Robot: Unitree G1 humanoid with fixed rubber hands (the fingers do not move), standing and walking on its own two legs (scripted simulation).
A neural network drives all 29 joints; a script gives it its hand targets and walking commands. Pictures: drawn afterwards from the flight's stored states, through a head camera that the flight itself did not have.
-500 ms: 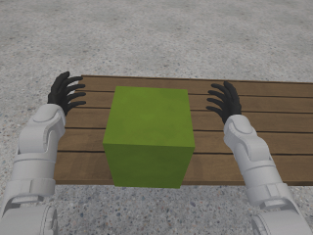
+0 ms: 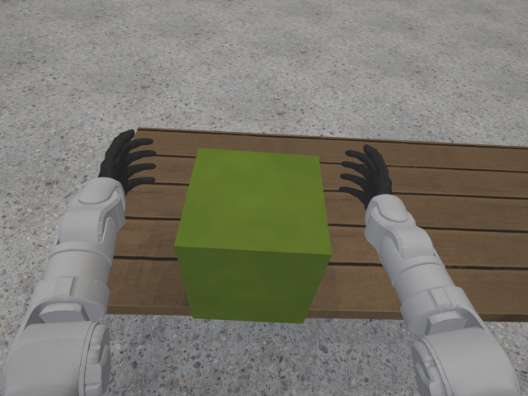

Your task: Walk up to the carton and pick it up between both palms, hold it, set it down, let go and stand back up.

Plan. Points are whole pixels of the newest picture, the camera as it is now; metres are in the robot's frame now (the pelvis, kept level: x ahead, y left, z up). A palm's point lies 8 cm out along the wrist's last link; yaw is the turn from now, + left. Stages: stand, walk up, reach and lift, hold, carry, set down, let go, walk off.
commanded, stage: reach and lift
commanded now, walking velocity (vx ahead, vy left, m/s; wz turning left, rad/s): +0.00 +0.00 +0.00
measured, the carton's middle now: (253, 240) +0.40 +0.03 -0.02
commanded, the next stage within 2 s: none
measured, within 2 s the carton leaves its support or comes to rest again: neither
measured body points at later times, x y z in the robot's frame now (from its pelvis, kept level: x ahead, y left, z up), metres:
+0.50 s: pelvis -0.01 +0.00 -0.02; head +0.03 +0.02 +0.43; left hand +0.40 +0.22 +0.03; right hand +0.40 -0.15 +0.03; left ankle +0.01 +0.12 -0.75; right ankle -0.02 -0.12 -0.75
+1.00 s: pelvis -0.03 +0.00 -0.03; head +0.04 +0.02 +0.41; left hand +0.41 +0.18 +0.01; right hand +0.41 -0.13 +0.02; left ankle +0.01 +0.12 -0.75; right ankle -0.02 -0.12 -0.75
